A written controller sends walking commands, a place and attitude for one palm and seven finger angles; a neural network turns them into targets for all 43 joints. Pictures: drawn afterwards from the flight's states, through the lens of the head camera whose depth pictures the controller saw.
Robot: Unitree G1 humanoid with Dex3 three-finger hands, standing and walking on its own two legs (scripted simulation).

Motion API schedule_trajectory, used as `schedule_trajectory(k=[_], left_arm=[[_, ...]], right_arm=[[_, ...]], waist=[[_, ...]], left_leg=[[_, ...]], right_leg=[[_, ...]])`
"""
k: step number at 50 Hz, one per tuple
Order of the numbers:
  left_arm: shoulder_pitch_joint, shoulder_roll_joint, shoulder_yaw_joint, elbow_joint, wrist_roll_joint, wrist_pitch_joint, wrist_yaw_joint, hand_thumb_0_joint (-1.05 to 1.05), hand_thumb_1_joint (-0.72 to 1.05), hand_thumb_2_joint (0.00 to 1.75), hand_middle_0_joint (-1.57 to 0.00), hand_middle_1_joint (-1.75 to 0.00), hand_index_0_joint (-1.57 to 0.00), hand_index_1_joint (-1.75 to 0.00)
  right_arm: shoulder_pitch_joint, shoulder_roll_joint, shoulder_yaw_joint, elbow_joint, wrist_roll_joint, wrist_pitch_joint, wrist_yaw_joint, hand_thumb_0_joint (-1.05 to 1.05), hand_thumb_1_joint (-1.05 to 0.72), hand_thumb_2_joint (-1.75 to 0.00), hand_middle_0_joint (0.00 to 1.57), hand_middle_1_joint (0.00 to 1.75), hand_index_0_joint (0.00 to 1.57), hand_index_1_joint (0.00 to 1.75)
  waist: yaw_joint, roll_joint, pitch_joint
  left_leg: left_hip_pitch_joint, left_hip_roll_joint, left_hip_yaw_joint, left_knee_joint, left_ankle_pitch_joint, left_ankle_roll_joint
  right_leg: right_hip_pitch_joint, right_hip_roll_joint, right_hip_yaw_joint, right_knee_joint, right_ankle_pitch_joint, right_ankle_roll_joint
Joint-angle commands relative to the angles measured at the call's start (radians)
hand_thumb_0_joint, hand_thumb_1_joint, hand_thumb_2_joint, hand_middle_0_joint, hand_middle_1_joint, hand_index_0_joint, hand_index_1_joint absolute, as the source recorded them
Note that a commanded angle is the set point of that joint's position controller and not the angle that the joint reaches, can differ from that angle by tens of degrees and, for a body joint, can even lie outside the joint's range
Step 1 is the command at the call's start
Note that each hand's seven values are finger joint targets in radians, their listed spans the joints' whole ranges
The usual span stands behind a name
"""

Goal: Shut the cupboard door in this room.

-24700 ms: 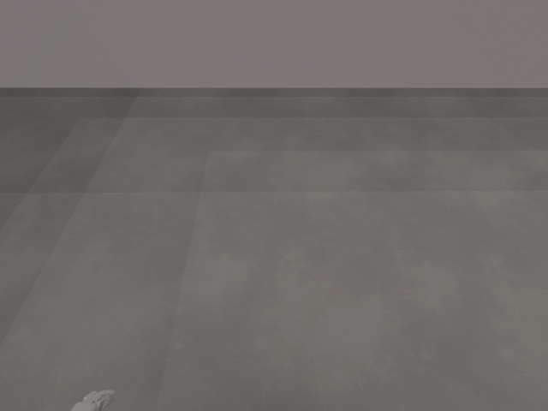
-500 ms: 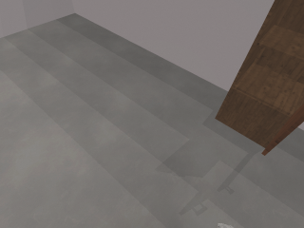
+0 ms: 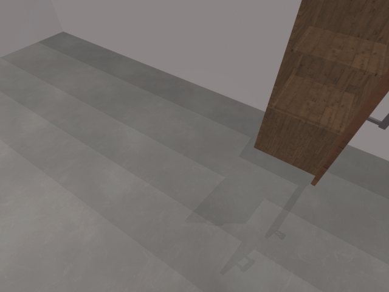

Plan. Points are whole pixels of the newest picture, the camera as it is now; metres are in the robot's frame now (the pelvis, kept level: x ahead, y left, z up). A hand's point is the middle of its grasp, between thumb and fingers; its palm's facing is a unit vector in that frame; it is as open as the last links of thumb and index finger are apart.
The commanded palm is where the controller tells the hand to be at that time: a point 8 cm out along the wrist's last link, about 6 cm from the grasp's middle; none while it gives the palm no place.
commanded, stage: turn or walk to find it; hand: left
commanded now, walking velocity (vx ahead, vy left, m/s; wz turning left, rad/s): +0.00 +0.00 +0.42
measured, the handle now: out of the picture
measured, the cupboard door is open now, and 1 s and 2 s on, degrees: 82 82 82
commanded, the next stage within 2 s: stand and wait in 0.12 s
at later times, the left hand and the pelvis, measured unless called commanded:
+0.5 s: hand out of the picture -0.03 +0.17 -0.18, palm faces +0.10 -0.98 -0.18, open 7.4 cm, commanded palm none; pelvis -0.01 +0.00 +0.00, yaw +3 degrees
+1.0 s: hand out of the picture -0.01 +0.18 -0.18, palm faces +0.14 -0.97 -0.21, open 7.4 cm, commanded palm none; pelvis -0.02 -0.01 -0.01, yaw +6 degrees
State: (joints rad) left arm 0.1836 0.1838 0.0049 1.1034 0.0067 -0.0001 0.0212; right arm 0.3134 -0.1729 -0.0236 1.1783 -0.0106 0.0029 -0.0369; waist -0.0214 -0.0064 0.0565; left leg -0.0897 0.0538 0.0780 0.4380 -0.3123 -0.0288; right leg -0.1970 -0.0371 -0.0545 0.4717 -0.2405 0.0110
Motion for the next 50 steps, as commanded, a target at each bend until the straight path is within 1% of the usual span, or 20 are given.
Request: schedule_trajectory(k=[1,4,6,7,10,12,14,16,19,23,26,30,31,35,38,41,44,45,47,50], left_arm=[[0.07,0.119,0.026,-0.025,-0.005,0.0,0.014,0.0,0.9,0.9,-0.2,-0.3,-0.2,-0.3],[0.066,0.128,0.037,-0.038,-0.003,0.006,0.014,0.0,0.9,0.9,-0.2,-0.3,-0.2,-0.3],[0.059,0.131,0.043,-0.052,0.0,0.011,0.015,0.0,0.9,0.9,-0.2,-0.3,-0.2,-0.3],[0.061,0.126,0.044,-0.053,0.002,0.012,0.015,0.0,0.9,0.9,-0.2,-0.3,-0.2,-0.3],[0.061,0.112,0.041,-0.055,0.003,0.01,0.015,0.0,0.9,0.9,-0.2,-0.3,-0.2,-0.3],[0.064,0.103,0.038,-0.057,0.004,0.006,0.014,0.0,0.9,0.9,-0.2,-0.3,-0.2,-0.3],[0.079,0.087,0.032,-0.049,0.004,0.002,0.014,0.0,0.9,0.9,-0.2,-0.3,-0.2,-0.3],[0.094,0.078,0.029,-0.041,0.005,-0.003,0.015,0.0,0.9,0.9,-0.2,-0.3,-0.2,-0.3],[0.113,0.075,0.023,-0.021,0.005,-0.006,0.015,0.0,0.9,0.9,-0.2,-0.3,-0.2,-0.3],[0.121,0.086,0.026,-0.014,0.005,-0.005,0.015,0.0,0.9,0.9,-0.2,-0.3,-0.2,-0.3],[0.12,0.105,0.038,-0.027,0.007,0.002,0.016,0.0,0.9,0.9,-0.2,-0.3,-0.2,-0.3],[0.121,0.097,0.036,-0.029,0.008,0.001,0.014,0.0,0.9,0.9,-0.2,-0.3,-0.2,-0.3],[0.114,0.096,0.036,-0.03,0.008,-0.001,0.014,0.0,0.9,0.9,-0.2,-0.3,-0.2,-0.3],[0.114,0.089,0.031,-0.028,0.007,-0.004,0.014,0.0,0.9,0.9,-0.2,-0.3,-0.2,-0.3],[0.116,0.091,0.029,-0.022,0.006,-0.009,0.013,0.0,0.9,0.9,-0.2,-0.3,-0.2,-0.3],[0.109,0.096,0.027,-0.019,0.004,-0.01,0.012,0.0,0.9,0.9,-0.2,-0.3,-0.2,-0.3],[0.099,0.104,0.038,-0.03,0.004,0.0,0.014,0.0,0.9,0.9,-0.2,-0.3,-0.2,-0.3],[0.1,0.112,0.042,-0.037,0.004,0.003,0.014,0.0,0.9,0.9,-0.2,-0.3,-0.2,-0.3],[0.101,0.123,0.053,-0.049,0.006,0.005,0.014,0.0,0.9,0.9,-0.2,-0.3,-0.2,-0.3],[0.082,0.156,0.068,-0.075,0.009,0.013,0.014,0.0,0.9,0.9,-0.2,-0.3,-0.2,-0.3]], right_arm=[[0.002,-0.074,-0.007,-0.049,0.001,-0.013,0.005,0.0,-0.9,-0.9,0.2,0.3,0.2,0.3],[0.005,-0.08,-0.015,-0.061,0.0,-0.003,0.008,0.0,-0.9,-0.9,0.2,0.3,0.2,0.3],[0.001,-0.081,-0.023,-0.076,0.0,0.005,0.011,0.0,-0.9,-0.9,0.2,0.3,0.2,0.3],[0.005,-0.072,-0.023,-0.078,-0.001,0.007,0.012,0.0,-0.9,-0.9,0.2,0.3,0.2,0.3],[0.025,-0.059,-0.024,-0.081,-0.002,0.007,0.012,0.0,-0.9,-0.9,0.2,0.3,0.2,0.3],[0.03,-0.058,-0.023,-0.081,-0.002,0.001,0.012,0.0,-0.9,-0.9,0.2,0.3,0.2,0.3],[0.015,-0.065,-0.024,-0.083,-0.001,-0.007,0.011,0.0,-0.9,-0.9,0.2,0.3,0.2,0.3],[0.008,-0.068,-0.023,-0.085,0.002,-0.014,0.008,0.0,-0.9,-0.9,0.2,0.3,0.2,0.3],[-0.005,-0.068,-0.019,-0.082,0.003,-0.016,0.006,0.0,-0.9,-0.9,0.2,0.3,0.2,0.3],[-0.016,-0.068,-0.017,-0.09,0.003,-0.01,0.006,0.0,-0.9,-0.9,0.2,0.3,0.2,0.3],[-0.034,-0.081,-0.021,-0.11,0.003,-0.001,0.009,0.0,-0.9,-0.9,0.2,0.3,0.2,0.3],[-0.029,-0.075,-0.021,-0.118,0.001,-0.001,0.01,0.0,-0.9,-0.9,0.2,0.3,0.2,0.3],[-0.023,-0.071,-0.02,-0.114,0.0,-0.004,0.009,0.0,-0.9,-0.9,0.2,0.3,0.2,0.3],[-0.025,-0.079,-0.019,-0.111,0.001,-0.009,0.009,0.0,-0.9,-0.9,0.2,0.3,0.2,0.3],[-0.024,-0.077,-0.016,-0.104,0.0,-0.014,0.008,0.0,-0.9,-0.9,0.2,0.3,0.2,0.3],[-0.017,-0.079,-0.014,-0.099,0.001,-0.016,0.007,0.0,-0.9,-0.9,0.2,0.3,0.2,0.3],[-0.022,-0.081,-0.016,-0.105,0.0,-0.007,0.01,0.0,-0.9,-0.9,0.2,0.3,0.2,0.3],[-0.025,-0.088,-0.018,-0.113,0.0,-0.005,0.011,0.0,-0.9,-0.9,0.2,0.3,0.2,0.3],[-0.03,-0.084,-0.023,-0.123,-0.002,-0.001,0.013,0.0,-0.9,-0.9,0.2,0.3,0.2,0.3],[-0.027,-0.083,-0.033,-0.146,-0.002,0.011,0.016,0.0,-0.9,-0.9,0.2,0.3,0.2,0.3]], waist=[[0.039,0.023,0.02],[0.037,0.017,0.022],[0.036,-0.008,0.039],[0.034,-0.019,0.04],[0.023,-0.054,0.022],[0.019,-0.023,0.001],[0.023,0.017,-0.019],[0.024,0.039,-0.036],[0.027,0.02,-0.013],[0.025,0.012,0.019],[0.031,0.024,0.037],[0.027,0.002,0.004],[0.023,0.006,-0.004],[0.029,0.023,-0.011],[0.031,0.018,-0.014],[0.031,0.01,0.004],[0.037,0.02,0.039],[0.04,0.024,0.035],[0.044,-0.005,0.016],[0.042,-0.074,0.004]], left_leg=[[-0.127,0.064,-0.077,-0.075,0.194,0.023],[-0.154,0.059,-0.084,-0.044,0.171,0.027],[-0.189,0.052,-0.096,-0.025,0.118,0.032],[-0.192,0.045,-0.094,-0.018,0.093,0.032],[-0.157,0.032,-0.093,0.006,0.086,0.033],[-0.138,0.045,-0.108,-0.012,0.117,0.038],[-0.124,0.065,-0.126,-0.034,0.162,0.045],[-0.123,0.073,-0.133,-0.043,0.203,0.047],[-0.119,0.065,-0.117,-0.047,0.204,0.039],[-0.129,0.054,-0.11,-0.036,0.201,0.035],[-0.183,0.05,-0.117,-0.014,0.17,0.038],[-0.152,0.041,-0.115,0.003,0.157,0.035],[-0.151,0.043,-0.117,-0.002,0.166,0.035],[-0.148,0.053,-0.134,-0.025,0.18,0.037],[-0.142,0.05,-0.124,-0.033,0.201,0.033],[-0.149,0.051,-0.125,-0.05,0.187,0.031],[-0.21,0.049,-0.134,-0.044,0.167,0.032],[-0.228,0.048,-0.139,-0.034,0.169,0.033],[-0.253,0.036,-0.132,0.003,0.158,0.034],[-0.268,0.01,-0.092,0.114,0.104,0.028]], right_leg=[[0.054,-0.106,0.043,-0.055,0.174,-0.016],[0.025,-0.117,0.032,-0.038,0.124,-0.014],[-0.007,-0.125,0.034,-0.05,0.03,-0.015],[-0.024,-0.128,0.042,-0.065,-0.015,-0.016],[-0.062,-0.129,0.055,-0.089,-0.068,-0.024],[-0.061,-0.113,0.043,-0.072,-0.04,-0.018],[-0.041,-0.094,0.023,-0.043,0.034,-0.008],[-0.005,-0.089,0.013,-0.029,0.102,-0.005],[-0.001,-0.095,0.021,-0.046,0.131,-0.005],[-0.013,-0.108,0.023,-0.053,0.124,-0.006],[-0.02,-0.124,0.013,-0.047,0.066,-0.006],[-0.034,-0.125,0.026,-0.066,0.03,-0.012],[-0.028,-0.124,0.023,-0.061,0.038,-0.012],[-0.007,-0.109,0.012,-0.057,0.06,-0.007],[0.013,-0.113,0.013,-0.063,0.098,-0.009],[0.02,-0.108,0.013,-0.076,0.083,-0.01],[0.021,-0.114,-0.004,-0.055,0.045,-0.005],[0.028,-0.119,-0.009,-0.049,0.038,-0.006],[0.034,-0.144,-0.002,-0.05,0.021,-0.015],[-0.003,-0.216,0.024,-0.097,-0.056,-0.052]])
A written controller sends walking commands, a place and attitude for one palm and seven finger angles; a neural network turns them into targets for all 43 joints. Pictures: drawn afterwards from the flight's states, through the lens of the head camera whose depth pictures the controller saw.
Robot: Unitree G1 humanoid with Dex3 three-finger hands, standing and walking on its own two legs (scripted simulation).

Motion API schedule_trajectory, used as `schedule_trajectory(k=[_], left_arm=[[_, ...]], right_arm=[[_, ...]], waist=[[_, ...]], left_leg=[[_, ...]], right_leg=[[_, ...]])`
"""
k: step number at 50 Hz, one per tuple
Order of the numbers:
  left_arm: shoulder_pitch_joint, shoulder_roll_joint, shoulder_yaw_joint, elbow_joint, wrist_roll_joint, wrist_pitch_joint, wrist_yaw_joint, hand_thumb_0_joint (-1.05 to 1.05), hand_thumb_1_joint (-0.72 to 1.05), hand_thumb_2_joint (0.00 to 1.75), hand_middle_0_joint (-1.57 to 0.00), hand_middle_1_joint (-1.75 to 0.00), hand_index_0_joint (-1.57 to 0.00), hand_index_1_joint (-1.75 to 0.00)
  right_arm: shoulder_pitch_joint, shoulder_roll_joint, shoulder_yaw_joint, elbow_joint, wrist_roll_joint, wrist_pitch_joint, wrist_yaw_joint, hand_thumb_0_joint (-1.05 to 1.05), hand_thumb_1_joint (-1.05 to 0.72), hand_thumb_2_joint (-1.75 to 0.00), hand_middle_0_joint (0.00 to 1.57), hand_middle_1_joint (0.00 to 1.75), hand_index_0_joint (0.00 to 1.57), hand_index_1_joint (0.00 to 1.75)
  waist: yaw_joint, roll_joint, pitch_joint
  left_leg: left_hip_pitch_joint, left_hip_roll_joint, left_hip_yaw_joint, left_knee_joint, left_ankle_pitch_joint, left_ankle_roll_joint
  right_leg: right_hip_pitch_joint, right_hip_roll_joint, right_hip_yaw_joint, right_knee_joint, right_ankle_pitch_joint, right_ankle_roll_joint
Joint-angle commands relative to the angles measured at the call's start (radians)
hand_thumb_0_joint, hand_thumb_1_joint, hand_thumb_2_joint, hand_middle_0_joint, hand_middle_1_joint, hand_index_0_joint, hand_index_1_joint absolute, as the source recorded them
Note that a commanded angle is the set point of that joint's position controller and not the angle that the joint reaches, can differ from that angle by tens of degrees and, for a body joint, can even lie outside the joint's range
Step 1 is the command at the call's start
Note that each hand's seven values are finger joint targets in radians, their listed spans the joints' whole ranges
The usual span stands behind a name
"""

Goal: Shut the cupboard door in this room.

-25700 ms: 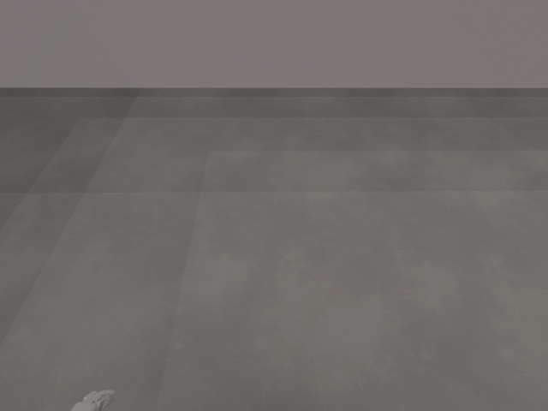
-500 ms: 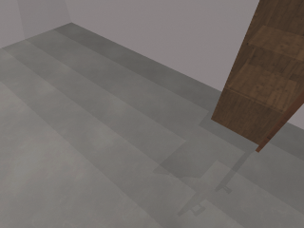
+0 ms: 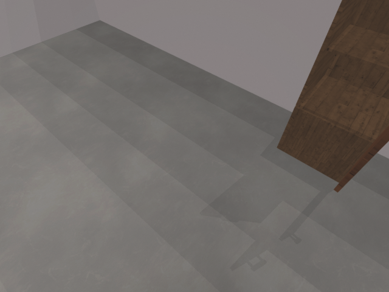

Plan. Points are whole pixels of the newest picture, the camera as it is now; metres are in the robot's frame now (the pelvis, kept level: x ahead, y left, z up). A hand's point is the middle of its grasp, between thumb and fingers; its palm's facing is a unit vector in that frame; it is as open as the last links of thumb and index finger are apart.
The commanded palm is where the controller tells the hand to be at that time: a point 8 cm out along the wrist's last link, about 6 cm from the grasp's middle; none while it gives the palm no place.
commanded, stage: turn or walk to find it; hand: left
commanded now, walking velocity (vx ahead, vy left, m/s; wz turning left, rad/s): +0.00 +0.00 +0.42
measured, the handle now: out of the picture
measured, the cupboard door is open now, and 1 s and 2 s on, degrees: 82 82 82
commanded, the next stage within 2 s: none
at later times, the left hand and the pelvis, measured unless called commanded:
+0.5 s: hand out of the picture +0.08 +0.19 -0.14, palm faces +0.21 -0.93 -0.29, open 7.4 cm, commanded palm none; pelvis -0.01 -0.04 -0.01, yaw +13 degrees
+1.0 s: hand out of the picture -0.14 +0.12 -0.17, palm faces +0.50 -0.83 -0.25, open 7.4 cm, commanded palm none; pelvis -0.02 -0.04 +0.00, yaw +28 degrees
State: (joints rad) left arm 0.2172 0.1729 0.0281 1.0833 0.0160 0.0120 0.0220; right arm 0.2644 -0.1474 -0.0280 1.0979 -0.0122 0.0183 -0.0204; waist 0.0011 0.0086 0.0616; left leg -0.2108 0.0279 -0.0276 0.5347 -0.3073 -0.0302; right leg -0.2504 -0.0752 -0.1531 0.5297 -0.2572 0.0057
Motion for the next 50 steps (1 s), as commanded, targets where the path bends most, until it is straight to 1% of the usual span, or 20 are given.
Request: schedule_trajectory(k=[1,5,6,8,10,15,19,21,22,23,24,25,26,27,30,35,45,47,49,50], left_arm=[[0.039,0.177,0.05,-0.069,0.001,0.002,0.013,0.0,0.9,0.9,-0.2,-0.3,-0.2,-0.3],[-0.032,0.186,0.062,-0.116,0.007,0.004,0.014,0.0,0.9,0.9,-0.2,-0.3,-0.2,-0.3],[-0.032,0.175,0.062,-0.128,0.006,0.008,0.011,0.0,0.9,0.9,-0.2,-0.3,-0.2,-0.3],[-0.065,0.111,0.051,-0.159,-0.004,0.014,0.004,0.0,0.9,0.9,-0.2,-0.3,-0.2,-0.3],[-0.11,0.115,0.047,-0.184,0.0,0.014,0.006,0.0,0.9,0.9,-0.2,-0.3,-0.2,-0.3],[-0.122,0.097,0.039,-0.195,-0.012,0.003,-0.005,0.0,0.9,0.9,-0.2,-0.3,-0.2,-0.3],[-0.105,0.1,0.035,-0.208,-0.021,-0.001,-0.002,0.0,0.9,0.9,-0.2,-0.3,-0.2,-0.3],[-0.028,0.12,0.041,-0.188,-0.022,-0.009,0.0,0.0,0.9,0.9,-0.2,-0.3,-0.2,-0.3],[0.018,0.152,0.048,-0.177,-0.018,-0.015,0.004,0.0,0.9,0.9,-0.2,-0.3,-0.2,-0.3],[0.046,0.23,0.063,-0.169,-0.003,-0.022,0.012,0.0,0.9,0.9,-0.2,-0.3,-0.2,-0.3],[0.048,0.298,0.075,-0.179,0.006,-0.02,0.016,0.0,0.9,0.9,-0.2,-0.3,-0.2,-0.3],[0.038,0.279,0.069,-0.192,0.001,-0.014,0.016,0.0,0.9,0.9,-0.2,-0.3,-0.2,-0.3],[-0.017,0.23,0.07,-0.201,0.0,-0.022,0.021,0.0,0.9,0.9,-0.2,-0.3,-0.2,-0.3],[-0.062,0.214,0.06,-0.214,-0.002,-0.018,0.017,0.0,0.9,0.9,-0.2,-0.3,-0.2,-0.3],[-0.073,0.167,0.042,-0.218,-0.001,-0.027,0.01,0.0,0.9,0.9,-0.2,-0.3,-0.2,-0.3],[0.064,0.176,0.042,-0.188,0.001,-0.033,0.013,0.0,0.9,0.9,-0.2,-0.3,-0.2,-0.3],[0.166,0.233,0.055,-0.139,0.016,-0.022,0.015,0.0,0.9,0.9,-0.2,-0.3,-0.2,-0.3],[0.154,0.242,0.059,-0.134,0.014,-0.02,0.015,0.0,0.9,0.9,-0.2,-0.3,-0.2,-0.3],[0.115,0.247,0.06,-0.131,0.004,-0.019,0.012,0.0,0.9,0.9,-0.2,-0.3,-0.2,-0.3],[0.107,0.229,0.056,-0.138,-0.003,-0.016,0.007,0.0,0.9,0.9,-0.2,-0.3,-0.2,-0.3]], right_arm=[[0.03,-0.103,-0.032,-0.071,-0.002,-0.002,0.002,0.0,-0.9,-0.9,0.2,0.3,0.2,0.3],[0.056,-0.109,-0.043,-0.089,-0.003,0.0,0.01,0.0,-0.9,-0.9,0.2,0.3,0.2,0.3],[0.056,-0.118,-0.045,-0.094,-0.004,-0.004,0.013,0.0,-0.9,-0.9,0.2,0.3,0.2,0.3],[0.069,-0.209,-0.061,-0.11,-0.014,-0.014,0.007,0.0,-0.9,-0.9,0.2,0.3,0.2,0.3],[0.093,-0.223,-0.068,-0.107,-0.012,-0.022,-0.008,0.0,-0.9,-0.9,0.2,0.3,0.2,0.3],[0.047,-0.232,-0.071,-0.131,-0.017,-0.021,-0.017,0.0,-0.9,-0.9,0.2,0.3,0.2,0.3],[0.045,-0.251,-0.081,-0.148,-0.017,-0.008,-0.01,0.0,-0.9,-0.9,0.2,0.3,0.2,0.3],[0.007,-0.25,-0.086,-0.165,-0.012,-0.002,-0.003,0.0,-0.9,-0.9,0.2,0.3,0.2,0.3],[-0.008,-0.229,-0.085,-0.176,-0.006,-0.001,0.002,0.0,-0.9,-0.9,0.2,0.3,0.2,0.3],[-0.009,-0.174,-0.077,-0.191,0.003,-0.003,0.01,0.0,-0.9,-0.9,0.2,0.3,0.2,0.3],[-0.052,-0.143,-0.071,-0.226,-0.002,-0.001,0.009,0.0,-0.9,-0.9,0.2,0.3,0.2,0.3],[-0.076,-0.186,-0.081,-0.232,-0.009,0.009,0.008,0.0,-0.9,-0.9,0.2,0.3,0.2,0.3],[-0.066,-0.184,-0.083,-0.202,-0.016,0.025,0.009,0.0,-0.9,-0.9,0.2,0.3,0.2,0.3],[-0.053,-0.177,-0.086,-0.178,-0.013,0.035,0.015,0.0,-0.9,-0.9,0.2,0.3,0.2,0.3],[-0.019,-0.162,-0.079,-0.152,-0.009,0.038,0.032,0.0,-0.9,-0.9,0.2,0.3,0.2,0.3],[-0.106,-0.172,-0.068,-0.168,-0.006,0.044,0.031,0.0,-0.9,-0.9,0.2,0.3,0.2,0.3],[-0.245,-0.144,-0.027,-0.209,0.009,0.021,0.028,0.0,-0.9,-0.9,0.2,0.3,0.2,0.3],[-0.215,-0.144,-0.026,-0.206,0.01,0.015,0.027,0.0,-0.9,-0.9,0.2,0.3,0.2,0.3],[-0.147,-0.161,-0.03,-0.187,0.007,0.004,0.026,0.0,-0.9,-0.9,0.2,0.3,0.2,0.3],[-0.097,-0.21,-0.041,-0.177,0.002,-0.006,0.025,0.0,-0.9,-0.9,0.2,0.3,0.2,0.3]], waist=[[0.016,-0.114,-0.013],[-0.011,-0.115,-0.051],[-0.012,-0.05,-0.052],[-0.033,0.27,-0.011],[-0.048,0.266,-0.021],[-0.031,0.141,-0.105],[-0.034,0.165,-0.161],[0.003,0.156,-0.18],[0.026,0.098,-0.19],[0.04,-0.095,-0.182],[0.056,-0.317,-0.122],[0.054,-0.204,-0.092],[0.023,-0.238,-0.034],[-0.002,-0.183,0.008],[-0.033,-0.165,0.021],[0.015,-0.172,-0.01],[0.068,-0.195,-0.097],[0.05,-0.196,-0.119],[0.0,-0.164,-0.149],[-0.029,-0.048,-0.184]], left_leg=[[-0.146,0.032,0.026,0.06,0.08,0.027],[-0.099,0.049,0.026,0.093,0.041,0.022],[-0.083,0.075,-0.03,0.012,0.102,0.039],[-0.121,0.232,-0.39,-0.232,0.209,0.142],[-0.031,0.283,-0.473,-0.25,0.413,0.241],[0.099,0.193,-0.346,-0.138,0.611,0.218],[0.133,0.155,-0.358,-0.099,0.676,0.192],[0.057,0.111,-0.325,-0.049,0.58,0.139],[-0.061,0.068,-0.294,-0.015,0.413,0.092],[-0.279,-0.019,-0.174,0.118,0.113,0.028],[-0.417,-0.103,-0.045,0.319,-0.276,-0.015],[-0.369,-0.058,-0.073,0.476,-0.29,-0.009],[-0.357,-0.032,-0.106,0.572,-0.239,-0.008],[-0.352,-0.029,-0.088,0.65,-0.174,-0.012],[-0.355,-0.022,-0.035,0.694,-0.049,-0.03],[-0.363,-0.007,-0.016,0.659,-0.039,-0.051],[-0.219,-0.002,0.074,0.249,-0.171,-0.021],[-0.151,-0.008,0.101,0.13,-0.114,-0.009],[0.024,-0.009,0.118,-0.079,0.085,0.005],[0.196,0.063,0.042,-0.164,0.294,0.035]], right_leg=[[0.039,-0.207,0.136,-0.173,-0.064,-0.064],[-0.018,-0.246,0.108,-0.118,-0.037,-0.08],[-0.053,-0.198,0.059,-0.048,-0.057,-0.047],[-0.131,0.009,-0.028,0.255,-0.154,0.047],[-0.251,0.004,0.105,0.487,-0.308,0.031],[-0.247,0.039,0.131,0.409,-0.264,0.051],[-0.132,0.075,0.125,0.165,-0.213,0.053],[0.031,0.077,0.108,-0.067,-0.031,0.054],[0.179,0.036,0.123,-0.181,0.094,0.051],[0.344,-0.16,0.282,-0.216,0.133,0.005],[0.299,-0.377,0.498,-0.219,0.299,-0.098],[0.157,-0.417,0.452,-0.216,0.354,-0.164],[0.068,-0.357,0.419,-0.24,0.297,-0.155],[0.026,-0.297,0.35,-0.242,0.225,-0.134],[0.053,-0.204,0.181,-0.202,0.363,-0.091],[0.157,-0.224,0.161,-0.175,0.518,-0.101],[0.278,-0.283,0.142,-0.096,0.681,-0.162],[0.272,-0.282,0.114,-0.063,0.678,-0.142],[0.188,-0.254,0.049,0.03,0.596,-0.081],[0.06,-0.208,-0.001,0.174,0.452,-0.027]])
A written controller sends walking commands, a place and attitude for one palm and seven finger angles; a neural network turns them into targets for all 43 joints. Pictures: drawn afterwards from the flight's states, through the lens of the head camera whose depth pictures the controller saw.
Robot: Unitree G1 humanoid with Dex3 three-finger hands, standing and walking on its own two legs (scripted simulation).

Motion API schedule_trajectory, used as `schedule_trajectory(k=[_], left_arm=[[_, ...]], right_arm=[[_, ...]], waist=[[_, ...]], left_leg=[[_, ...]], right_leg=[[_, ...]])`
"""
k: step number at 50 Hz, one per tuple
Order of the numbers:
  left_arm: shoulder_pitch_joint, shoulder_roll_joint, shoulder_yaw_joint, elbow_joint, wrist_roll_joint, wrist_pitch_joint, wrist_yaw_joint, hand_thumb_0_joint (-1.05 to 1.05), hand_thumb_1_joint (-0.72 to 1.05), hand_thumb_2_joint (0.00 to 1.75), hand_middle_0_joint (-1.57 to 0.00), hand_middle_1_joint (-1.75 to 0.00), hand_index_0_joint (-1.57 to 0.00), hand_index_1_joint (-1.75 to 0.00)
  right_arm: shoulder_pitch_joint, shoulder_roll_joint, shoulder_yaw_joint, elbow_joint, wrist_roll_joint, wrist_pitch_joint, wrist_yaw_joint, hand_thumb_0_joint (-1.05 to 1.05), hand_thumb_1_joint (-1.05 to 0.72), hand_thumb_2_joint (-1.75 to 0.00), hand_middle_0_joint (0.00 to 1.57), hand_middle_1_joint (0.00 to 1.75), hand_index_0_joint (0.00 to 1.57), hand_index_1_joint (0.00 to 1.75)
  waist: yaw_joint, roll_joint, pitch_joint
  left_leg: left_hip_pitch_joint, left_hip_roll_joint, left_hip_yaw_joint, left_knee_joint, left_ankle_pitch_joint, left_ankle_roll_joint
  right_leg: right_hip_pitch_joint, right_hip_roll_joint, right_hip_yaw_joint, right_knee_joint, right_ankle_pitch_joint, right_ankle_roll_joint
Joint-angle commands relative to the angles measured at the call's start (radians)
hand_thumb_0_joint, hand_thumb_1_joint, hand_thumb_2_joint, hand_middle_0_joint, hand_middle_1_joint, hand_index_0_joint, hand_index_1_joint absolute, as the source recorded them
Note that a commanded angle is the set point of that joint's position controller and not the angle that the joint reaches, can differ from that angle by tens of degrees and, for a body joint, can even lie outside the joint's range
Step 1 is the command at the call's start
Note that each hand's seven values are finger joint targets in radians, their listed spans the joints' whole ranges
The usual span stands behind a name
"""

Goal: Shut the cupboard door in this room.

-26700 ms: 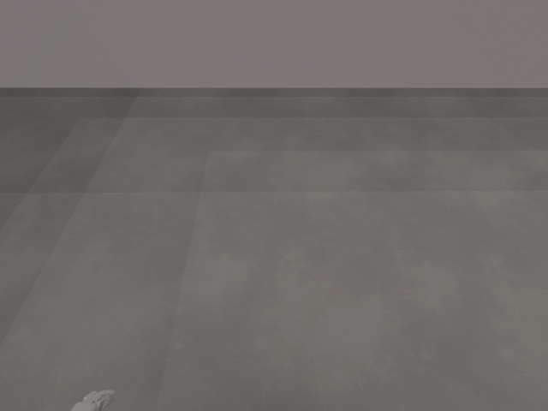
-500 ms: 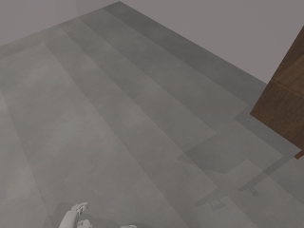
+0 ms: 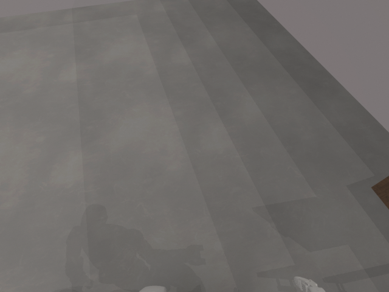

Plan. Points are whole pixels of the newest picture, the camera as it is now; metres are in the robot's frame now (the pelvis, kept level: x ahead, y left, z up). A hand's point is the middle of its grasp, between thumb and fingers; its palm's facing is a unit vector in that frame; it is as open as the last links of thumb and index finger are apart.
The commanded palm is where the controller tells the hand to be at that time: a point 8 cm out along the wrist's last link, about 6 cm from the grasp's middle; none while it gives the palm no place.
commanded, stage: turn or walk to find it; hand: left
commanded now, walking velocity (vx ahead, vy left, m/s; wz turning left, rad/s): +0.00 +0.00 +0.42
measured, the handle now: out of the picture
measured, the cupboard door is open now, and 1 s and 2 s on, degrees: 82 82 82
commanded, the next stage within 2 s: none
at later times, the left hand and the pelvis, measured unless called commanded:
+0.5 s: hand out of the picture +0.10 +0.20 -0.14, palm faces +0.16 -0.95 -0.28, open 7.4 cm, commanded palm none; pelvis +0.00 -0.02 +0.00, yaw +10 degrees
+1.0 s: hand out of the picture -0.10 +0.16 -0.18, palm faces +0.46 -0.85 -0.25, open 7.4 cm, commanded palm none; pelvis -0.02 -0.03 +0.00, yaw +26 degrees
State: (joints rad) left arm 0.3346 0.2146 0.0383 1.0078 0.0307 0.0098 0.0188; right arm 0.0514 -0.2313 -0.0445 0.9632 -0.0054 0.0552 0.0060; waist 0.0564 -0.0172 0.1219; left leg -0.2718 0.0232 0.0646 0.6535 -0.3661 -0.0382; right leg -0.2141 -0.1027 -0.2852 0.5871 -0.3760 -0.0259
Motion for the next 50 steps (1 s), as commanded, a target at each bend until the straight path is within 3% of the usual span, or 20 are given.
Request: schedule_trajectory(k=[1,2,3,4,6,8,17,22,23,24,25,26,27,29,30,32,42,47,49,50], left_arm=[[-0.01,0.124,0.034,-0.095,-0.025,-0.011,0.004,0.0,0.9,0.9,-0.2,-0.3,-0.2,-0.3],[-0.052,0.105,0.018,-0.115,-0.018,0.002,0.011,0.0,0.9,0.9,-0.2,-0.3,-0.2,-0.3],[-0.09,0.115,0.021,-0.108,-0.016,0.014,0.014,0.0,0.9,0.9,-0.2,-0.3,-0.2,-0.3],[-0.099,0.114,0.025,-0.095,-0.017,0.021,0.013,0.0,0.9,0.9,-0.2,-0.3,-0.2,-0.3],[-0.105,0.122,0.035,-0.084,-0.017,0.022,0.003,0.0,0.9,0.9,-0.2,-0.3,-0.2,-0.3],[-0.081,0.115,0.036,-0.076,-0.017,0.022,-0.002,0.0,0.9,0.9,-0.2,-0.3,-0.2,-0.3],[-0.203,0.098,0.031,-0.145,-0.021,0.025,-0.002,0.0,0.9,0.9,-0.2,-0.3,-0.2,-0.3],[-0.161,0.094,0.031,-0.147,-0.03,0.001,-0.002,0.0,0.9,0.9,-0.2,-0.3,-0.2,-0.3],[-0.116,0.109,0.034,-0.135,-0.029,-0.008,0.0,0.0,0.9,0.9,-0.2,-0.3,-0.2,-0.3],[-0.078,0.164,0.043,-0.125,-0.02,-0.021,0.006,0.0,0.9,0.9,-0.2,-0.3,-0.2,-0.3],[-0.041,0.257,0.065,-0.119,-0.005,-0.028,0.017,0.0,0.9,0.9,-0.2,-0.3,-0.2,-0.3],[-0.022,0.263,0.058,-0.124,-0.013,-0.021,0.017,0.0,0.9,0.9,-0.2,-0.3,-0.2,-0.3],[-0.079,0.219,0.057,-0.135,-0.015,-0.023,0.022,0.0,0.9,0.9,-0.2,-0.3,-0.2,-0.3],[-0.181,0.175,0.042,-0.162,-0.017,-0.017,0.018,0.0,0.9,0.9,-0.2,-0.3,-0.2,-0.3],[-0.216,0.148,0.036,-0.171,-0.017,-0.017,0.018,0.0,0.9,0.9,-0.2,-0.3,-0.2,-0.3],[-0.188,0.138,0.031,-0.168,-0.016,-0.026,0.015,0.0,0.9,0.9,-0.2,-0.3,-0.2,-0.3],[-0.019,0.192,0.051,-0.099,-0.002,-0.021,0.016,0.0,0.9,0.9,-0.2,-0.3,-0.2,-0.3],[-0.041,0.211,0.06,-0.08,-0.001,-0.013,0.013,0.0,0.9,0.9,-0.2,-0.3,-0.2,-0.3],[-0.063,0.195,0.059,-0.083,-0.015,-0.005,0.009,0.0,0.9,0.9,-0.2,-0.3,-0.2,-0.3],[-0.056,0.138,0.05,-0.106,-0.022,0.001,0.005,0.0,0.9,0.9,-0.2,-0.3,-0.2,-0.3]], right_arm=[[0.175,-0.229,-0.052,-0.039,-0.013,-0.051,-0.007,0.0,-0.9,-0.9,0.2,0.3,0.2,0.3],[0.208,-0.266,-0.06,-0.022,-0.001,-0.035,-0.012,0.0,-0.9,-0.9,0.2,0.3,0.2,0.3],[0.198,-0.235,-0.055,-0.013,-0.005,-0.031,-0.022,0.0,-0.9,-0.9,0.2,0.3,0.2,0.3],[0.159,-0.208,-0.047,-0.021,-0.007,-0.037,-0.03,0.0,-0.9,-0.9,0.2,0.3,0.2,0.3],[0.091,-0.175,-0.038,-0.046,-0.011,-0.039,-0.033,0.0,-0.9,-0.9,0.2,0.3,0.2,0.3],[0.088,-0.166,-0.037,-0.049,-0.008,-0.046,-0.03,0.0,-0.9,-0.9,0.2,0.3,0.2,0.3],[0.147,-0.172,-0.054,-0.05,-0.018,-0.046,-0.02,0.0,-0.9,-0.9,0.2,0.3,0.2,0.3],[0.153,-0.172,-0.064,-0.056,-0.019,-0.041,-0.021,0.0,-0.9,-0.9,0.2,0.3,0.2,0.3],[0.147,-0.164,-0.064,-0.059,-0.013,-0.041,-0.019,0.0,-0.9,-0.9,0.2,0.3,0.2,0.3],[0.167,-0.121,-0.059,-0.064,-0.003,-0.045,-0.014,0.0,-0.9,-0.9,0.2,0.3,0.2,0.3],[0.162,-0.051,-0.046,-0.09,0.0,-0.045,-0.008,0.0,-0.9,-0.9,0.2,0.3,0.2,0.3],[0.132,-0.084,-0.053,-0.101,-0.004,-0.032,-0.016,0.0,-0.9,-0.9,0.2,0.3,0.2,0.3],[0.15,-0.093,-0.057,-0.08,-0.008,-0.017,-0.015,0.0,-0.9,-0.9,0.2,0.3,0.2,0.3],[0.173,-0.089,-0.063,-0.037,-0.014,-0.002,-0.002,0.0,-0.9,-0.9,0.2,0.3,0.2,0.3],[0.205,-0.083,-0.063,-0.022,-0.016,-0.001,0.005,0.0,-0.9,-0.9,0.2,0.3,0.2,0.3],[0.216,-0.075,-0.055,-0.012,-0.015,-0.001,0.009,0.0,-0.9,-0.9,0.2,0.3,0.2,0.3],[0.058,-0.047,-0.028,-0.048,-0.005,-0.01,0.008,0.0,-0.9,-0.9,0.2,0.3,0.2,0.3],[0.081,-0.052,-0.022,-0.056,0.001,-0.025,0.004,0.0,-0.9,-0.9,0.2,0.3,0.2,0.3],[0.154,-0.1,-0.032,-0.037,-0.004,-0.04,0.006,0.0,-0.9,-0.9,0.2,0.3,0.2,0.3],[0.194,-0.197,-0.055,-0.04,-0.012,-0.049,0.002,0.0,-0.9,-0.9,0.2,0.3,0.2,0.3]], waist=[[-0.113,0.254,-0.271],[-0.122,0.283,-0.255],[-0.125,0.21,-0.195],[-0.108,0.242,-0.173],[-0.072,0.178,-0.102],[-0.054,0.13,-0.116],[-0.076,0.197,-0.099],[-0.055,0.187,-0.173],[-0.029,0.151,-0.199],[-0.021,0.03,-0.233],[0.0,-0.258,-0.241],[0.016,-0.229,-0.229],[-0.014,-0.19,-0.19],[-0.057,-0.151,-0.086],[-0.081,-0.152,-0.08],[-0.078,-0.169,-0.085],[0.0,-0.167,-0.131],[-0.028,-0.181,-0.16],[-0.082,-0.059,-0.2],[-0.101,0.215,-0.228]], left_leg=[[0.435,0.325,-0.372,-0.268,0.774,0.172],[0.374,0.418,-0.396,-0.264,0.986,0.268],[0.333,0.391,-0.333,-0.263,0.982,0.279],[0.284,0.335,-0.319,-0.272,0.928,0.261],[0.211,0.262,-0.253,-0.273,0.823,0.224],[0.207,0.22,-0.222,-0.284,0.761,0.2],[0.122,0.199,-0.308,-0.298,0.619,0.21],[0.096,0.158,-0.359,-0.188,0.675,0.173],[0.05,0.127,-0.34,-0.137,0.578,0.135],[-0.09,0.068,-0.284,-0.047,0.369,0.075],[-0.287,-0.072,-0.119,0.171,-0.12,0.006],[-0.267,-0.06,-0.14,0.363,-0.281,0.007],[-0.248,-0.032,-0.179,0.487,-0.214,0.009],[-0.266,-0.01,-0.154,0.603,-0.097,-0.003],[-0.268,0.001,-0.141,0.607,-0.046,-0.009],[-0.273,0.001,-0.118,0.594,0.009,-0.026],[-0.19,0.013,-0.022,0.233,-0.1,-0.034],[-0.043,0.004,0.027,-0.023,-0.028,-0.008],[0.179,0.039,-0.006,-0.259,0.23,0.016],[0.324,0.251,-0.297,-0.31,0.502,0.098]], right_leg=[[-0.263,-0.039,0.093,0.322,-0.042,0.081],[-0.308,-0.01,0.174,0.43,-0.324,0.094],[-0.321,-0.021,0.227,0.483,-0.284,0.092],[-0.325,-0.023,0.258,0.51,-0.225,0.099],[-0.328,-0.015,0.259,0.54,-0.129,0.105],[-0.317,-0.002,0.251,0.543,-0.069,0.114],[-0.239,0.024,0.245,0.323,-0.073,0.126],[-0.042,0.077,0.222,-0.027,0.051,0.104],[0.064,0.058,0.224,-0.172,0.184,0.102],[0.243,-0.059,0.316,-0.233,0.316,0.074],[0.35,-0.324,0.547,-0.227,0.545,-0.028],[0.208,-0.414,0.568,-0.227,0.66,-0.122],[0.112,-0.365,0.51,-0.256,0.531,-0.14],[0.006,-0.269,0.407,-0.284,0.332,-0.093],[0.004,-0.235,0.345,-0.276,0.346,-0.07],[0.041,-0.202,0.275,-0.264,0.424,-0.053],[0.179,-0.26,0.229,-0.193,0.667,-0.111],[0.139,-0.274,0.199,-0.126,0.623,-0.087],[0.007,-0.22,0.124,0.031,0.465,-0.003],[-0.211,-0.086,0.076,0.235,0.075,0.072]])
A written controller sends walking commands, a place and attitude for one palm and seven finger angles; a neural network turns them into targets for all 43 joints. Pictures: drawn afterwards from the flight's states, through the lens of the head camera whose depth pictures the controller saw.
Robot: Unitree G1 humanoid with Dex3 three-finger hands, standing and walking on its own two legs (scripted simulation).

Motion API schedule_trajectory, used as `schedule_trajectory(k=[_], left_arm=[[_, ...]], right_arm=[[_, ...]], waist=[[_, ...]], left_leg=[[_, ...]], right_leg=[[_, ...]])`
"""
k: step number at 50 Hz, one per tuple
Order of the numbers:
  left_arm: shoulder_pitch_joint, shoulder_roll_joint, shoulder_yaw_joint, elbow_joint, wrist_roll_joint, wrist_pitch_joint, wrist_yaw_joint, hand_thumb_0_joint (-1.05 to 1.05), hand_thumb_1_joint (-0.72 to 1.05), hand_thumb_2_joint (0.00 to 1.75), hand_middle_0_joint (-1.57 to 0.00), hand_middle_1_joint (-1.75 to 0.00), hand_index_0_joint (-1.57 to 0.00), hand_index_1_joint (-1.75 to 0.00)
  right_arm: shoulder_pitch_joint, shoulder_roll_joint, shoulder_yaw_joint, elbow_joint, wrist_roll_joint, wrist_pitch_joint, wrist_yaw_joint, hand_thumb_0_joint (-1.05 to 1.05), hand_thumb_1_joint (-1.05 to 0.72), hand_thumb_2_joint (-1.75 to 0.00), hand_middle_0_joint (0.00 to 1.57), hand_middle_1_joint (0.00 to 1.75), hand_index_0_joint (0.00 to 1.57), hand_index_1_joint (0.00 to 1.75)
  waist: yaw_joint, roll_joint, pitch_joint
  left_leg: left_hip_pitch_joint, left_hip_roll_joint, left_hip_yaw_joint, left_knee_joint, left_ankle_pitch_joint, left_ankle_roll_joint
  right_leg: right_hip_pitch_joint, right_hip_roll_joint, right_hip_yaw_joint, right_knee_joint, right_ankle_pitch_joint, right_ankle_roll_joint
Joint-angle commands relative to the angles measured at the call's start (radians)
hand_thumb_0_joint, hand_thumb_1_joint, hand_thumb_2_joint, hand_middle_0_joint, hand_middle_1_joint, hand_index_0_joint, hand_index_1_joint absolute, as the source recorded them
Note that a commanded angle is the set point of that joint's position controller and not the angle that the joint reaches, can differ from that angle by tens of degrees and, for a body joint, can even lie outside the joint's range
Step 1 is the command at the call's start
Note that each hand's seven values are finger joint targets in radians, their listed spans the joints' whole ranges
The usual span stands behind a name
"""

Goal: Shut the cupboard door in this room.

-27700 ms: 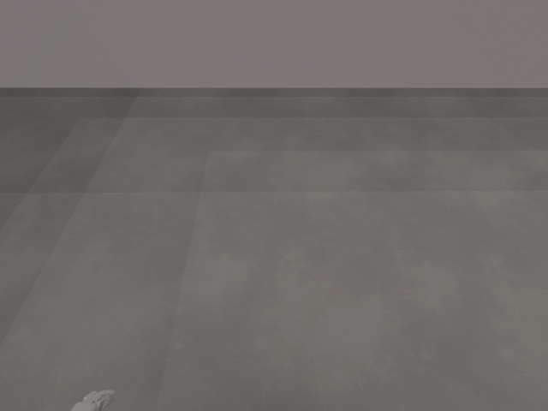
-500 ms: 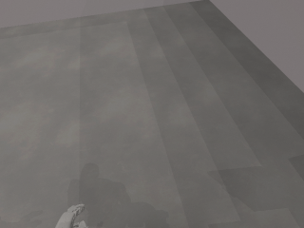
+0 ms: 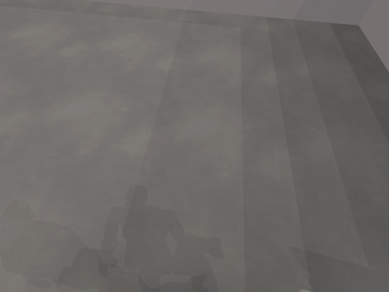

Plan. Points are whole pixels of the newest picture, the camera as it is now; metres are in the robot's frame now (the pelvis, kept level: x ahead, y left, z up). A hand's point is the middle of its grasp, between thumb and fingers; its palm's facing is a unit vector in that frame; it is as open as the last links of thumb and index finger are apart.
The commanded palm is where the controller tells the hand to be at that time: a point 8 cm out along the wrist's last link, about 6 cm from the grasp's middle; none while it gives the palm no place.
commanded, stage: turn or walk to find it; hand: left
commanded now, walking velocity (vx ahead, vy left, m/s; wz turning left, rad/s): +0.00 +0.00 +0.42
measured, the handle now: out of the picture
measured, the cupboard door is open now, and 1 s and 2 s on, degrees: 82 82 82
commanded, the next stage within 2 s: none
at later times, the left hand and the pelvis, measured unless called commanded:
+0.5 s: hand out of the picture +0.06 +0.20 -0.14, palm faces +0.17 -0.95 -0.26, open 7.4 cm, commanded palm none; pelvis -0.02 -0.02 +0.01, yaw +10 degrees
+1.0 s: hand out of the picture -0.11 +0.16 -0.16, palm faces +0.46 -0.85 -0.25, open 7.4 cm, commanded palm none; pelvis -0.05 -0.03 +0.01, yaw +26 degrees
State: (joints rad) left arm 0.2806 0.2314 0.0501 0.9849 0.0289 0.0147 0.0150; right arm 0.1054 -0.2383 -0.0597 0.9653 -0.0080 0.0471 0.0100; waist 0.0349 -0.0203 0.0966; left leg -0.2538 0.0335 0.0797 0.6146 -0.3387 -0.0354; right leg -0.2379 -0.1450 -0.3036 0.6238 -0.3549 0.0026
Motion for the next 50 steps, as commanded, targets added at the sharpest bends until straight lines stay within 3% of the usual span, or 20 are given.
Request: schedule_trajectory(k=[1,2,3,5,8,18,22,24,25,26,27,28,29,31,33,39,45,48,49,50], left_arm=[[-0.043,0.075,0.014,-0.113,-0.018,0.007,0.01,0.0,0.9,0.9,-0.2,-0.3,-0.2,-0.3],[-0.07,0.102,0.019,-0.111,-0.014,0.018,0.014,0.0,0.9,0.9,-0.2,-0.3,-0.2,-0.3],[-0.092,0.091,0.022,-0.092,-0.011,0.026,0.015,0.0,0.9,0.9,-0.2,-0.3,-0.2,-0.3],[-0.083,0.111,0.031,-0.073,-0.013,0.026,0.001,0.0,0.9,0.9,-0.2,-0.3,-0.2,-0.3],[-0.037,0.104,0.031,-0.051,-0.013,0.022,-0.005,0.0,0.9,0.9,-0.2,-0.3,-0.2,-0.3],[-0.149,0.073,0.02,-0.116,-0.021,0.018,0.002,0.0,0.9,0.9,-0.2,-0.3,-0.2,-0.3],[-0.105,0.067,0.019,-0.111,-0.028,0.005,0.004,0.0,0.9,0.9,-0.2,-0.3,-0.2,-0.3],[-0.04,0.081,0.024,-0.094,-0.029,-0.009,0.008,0.0,0.9,0.9,-0.2,-0.3,-0.2,-0.3],[-0.008,0.133,0.031,-0.087,-0.021,-0.02,0.014,0.0,0.9,0.9,-0.2,-0.3,-0.2,-0.3],[0.015,0.218,0.05,-0.086,-0.005,-0.026,0.022,0.0,0.9,0.9,-0.2,-0.3,-0.2,-0.3],[0.016,0.229,0.045,-0.099,-0.01,-0.021,0.022,0.0,0.9,0.9,-0.2,-0.3,-0.2,-0.3],[-0.045,0.185,0.045,-0.114,-0.014,-0.023,0.026,0.0,0.9,0.9,-0.2,-0.3,-0.2,-0.3],[-0.113,0.162,0.042,-0.129,-0.015,-0.02,0.026,0.0,0.9,0.9,-0.2,-0.3,-0.2,-0.3],[-0.174,0.117,0.027,-0.149,-0.015,-0.02,0.022,0.0,0.9,0.9,-0.2,-0.3,-0.2,-0.3],[-0.133,0.105,0.023,-0.142,-0.015,-0.029,0.019,0.0,0.9,0.9,-0.2,-0.3,-0.2,-0.3],[-0.026,0.134,0.034,-0.104,-0.007,-0.028,0.02,0.0,0.9,0.9,-0.2,-0.3,-0.2,-0.3],[0.016,0.179,0.051,-0.073,0.004,-0.021,0.018,0.0,0.9,0.9,-0.2,-0.3,-0.2,-0.3],[-0.007,0.198,0.055,-0.063,-0.001,-0.016,0.016,0.0,0.9,0.9,-0.2,-0.3,-0.2,-0.3],[-0.019,0.19,0.056,-0.062,-0.007,-0.012,0.014,0.0,0.9,0.9,-0.2,-0.3,-0.2,-0.3],[-0.024,0.166,0.05,-0.066,-0.015,-0.005,0.012,0.0,0.9,0.9,-0.2,-0.3,-0.2,-0.3]], right_arm=[[0.178,-0.255,-0.054,-0.034,-0.005,-0.032,-0.012,0.0,-0.9,-0.9,0.2,0.3,0.2,0.3],[0.172,-0.239,-0.048,-0.024,-0.008,-0.025,-0.018,0.0,-0.9,-0.9,0.2,0.3,0.2,0.3],[0.133,-0.205,-0.039,-0.029,-0.012,-0.03,-0.028,0.0,-0.9,-0.9,0.2,0.3,0.2,0.3],[0.048,-0.171,-0.025,-0.057,-0.011,-0.031,-0.033,0.0,-0.9,-0.9,0.2,0.3,0.2,0.3],[0.048,-0.16,-0.022,-0.065,-0.005,-0.041,-0.03,0.0,-0.9,-0.9,0.2,0.3,0.2,0.3],[0.126,-0.161,-0.042,-0.055,-0.016,-0.036,-0.026,0.0,-0.9,-0.9,0.2,0.3,0.2,0.3],[0.106,-0.161,-0.047,-0.06,-0.018,-0.031,-0.024,0.0,-0.9,-0.9,0.2,0.3,0.2,0.3],[0.097,-0.144,-0.047,-0.062,-0.009,-0.03,-0.022,0.0,-0.9,-0.9,0.2,0.3,0.2,0.3],[0.107,-0.106,-0.044,-0.063,0.0,-0.032,-0.016,0.0,-0.9,-0.9,0.2,0.3,0.2,0.3],[0.108,-0.038,-0.032,-0.088,0.004,-0.034,-0.012,0.0,-0.9,-0.9,0.2,0.3,0.2,0.3],[0.076,-0.074,-0.043,-0.099,-0.004,-0.023,-0.016,0.0,-0.9,-0.9,0.2,0.3,0.2,0.3],[0.1,-0.091,-0.05,-0.072,-0.011,-0.005,-0.014,0.0,-0.9,-0.9,0.2,0.3,0.2,0.3],[0.118,-0.084,-0.055,-0.048,-0.014,0.007,-0.008,0.0,-0.9,-0.9,0.2,0.3,0.2,0.3],[0.159,-0.069,-0.053,-0.016,-0.017,0.013,0.004,0.0,-0.9,-0.9,0.2,0.3,0.2,0.3],[0.173,-0.063,-0.048,-0.01,-0.015,0.012,0.007,0.0,-0.9,-0.9,0.2,0.3,0.2,0.3],[0.091,-0.054,-0.038,-0.023,-0.012,0.013,0.006,0.0,-0.9,-0.9,0.2,0.3,0.2,0.3],[0.016,-0.034,-0.016,-0.055,0.001,-0.007,0.003,0.0,-0.9,-0.9,0.2,0.3,0.2,0.3],[0.074,-0.041,-0.013,-0.044,0.004,-0.019,-0.002,0.0,-0.9,-0.9,0.2,0.3,0.2,0.3],[0.104,-0.052,-0.015,-0.035,0.002,-0.025,-0.001,0.0,-0.9,-0.9,0.2,0.3,0.2,0.3],[0.138,-0.09,-0.023,-0.029,0.001,-0.033,0.0,0.0,-0.9,-0.9,0.2,0.3,0.2,0.3]], waist=[[-0.099,0.353,-0.178],[-0.102,0.229,-0.152],[-0.091,0.287,-0.117],[-0.053,0.217,-0.059],[-0.032,0.15,-0.092],[-0.069,0.181,-0.107],[-0.047,0.202,-0.138],[-0.01,0.15,-0.176],[0.002,0.036,-0.192],[0.015,-0.255,-0.188],[0.029,-0.241,-0.157],[-0.004,-0.178,-0.123],[-0.031,-0.179,-0.063],[-0.067,-0.136,-0.012],[-0.058,-0.156,-0.033],[-0.009,-0.142,-0.055],[0.027,-0.169,-0.112],[-0.013,-0.175,-0.157],[-0.035,-0.143,-0.167],[-0.059,-0.026,-0.183]], left_leg=[[0.288,0.387,-0.435,-0.28,0.792,0.208],[0.222,0.397,-0.365,-0.271,0.716,0.247],[0.162,0.325,-0.349,-0.293,0.651,0.226],[0.122,0.253,-0.276,-0.287,0.571,0.195],[0.154,0.195,-0.221,-0.291,0.561,0.17],[0.141,0.201,-0.361,-0.265,0.526,0.216],[0.075,0.167,-0.397,-0.212,0.573,0.197],[-0.009,0.118,-0.382,-0.14,0.478,0.145],[-0.142,0.061,-0.333,-0.058,0.292,0.09],[-0.318,-0.086,-0.153,0.152,-0.095,0.015],[-0.304,-0.085,-0.152,0.354,-0.273,0.008],[-0.282,-0.055,-0.198,0.49,-0.206,0.01],[-0.286,-0.043,-0.192,0.566,-0.151,0.006],[-0.287,-0.019,-0.153,0.627,-0.042,-0.008],[-0.297,-0.019,-0.134,0.627,0.005,-0.024],[-0.281,0.008,-0.097,0.476,-0.053,-0.047],[-0.168,0.003,-0.031,0.179,-0.16,-0.03],[-0.041,-0.011,0.009,-0.013,-0.044,-0.017],[0.047,-0.011,0.011,-0.134,0.064,-0.008],[0.178,0.035,-0.05,-0.242,0.194,0.008]], right_leg=[[-0.303,0.024,0.159,0.354,-0.331,0.076],[-0.279,0.009,0.226,0.441,-0.303,0.062],[-0.29,0.005,0.267,0.462,-0.24,0.065],[-0.311,0.014,0.275,0.51,-0.118,0.07],[-0.299,0.032,0.268,0.524,-0.034,0.087],[-0.225,0.07,0.273,0.252,-0.103,0.093],[-0.073,0.114,0.253,0.032,-0.05,0.073],[0.1,0.105,0.249,-0.2,0.143,0.065],[0.254,0.002,0.338,-0.294,0.212,0.042],[0.332,-0.257,0.571,-0.319,0.325,-0.054],[0.177,-0.36,0.614,-0.326,0.422,-0.15],[0.076,-0.313,0.552,-0.357,0.284,-0.167],[-0.001,-0.264,0.504,-0.384,0.149,-0.144],[-0.032,-0.181,0.37,-0.365,0.151,-0.09],[0.019,-0.152,0.311,-0.346,0.231,-0.079],[0.112,-0.197,0.3,-0.325,0.31,-0.119],[0.181,-0.238,0.274,-0.244,0.5,-0.154],[0.157,-0.233,0.227,-0.167,0.518,-0.116],[0.105,-0.211,0.19,-0.114,0.468,-0.076],[-0.002,-0.166,0.145,0.004,0.351,-0.025]])
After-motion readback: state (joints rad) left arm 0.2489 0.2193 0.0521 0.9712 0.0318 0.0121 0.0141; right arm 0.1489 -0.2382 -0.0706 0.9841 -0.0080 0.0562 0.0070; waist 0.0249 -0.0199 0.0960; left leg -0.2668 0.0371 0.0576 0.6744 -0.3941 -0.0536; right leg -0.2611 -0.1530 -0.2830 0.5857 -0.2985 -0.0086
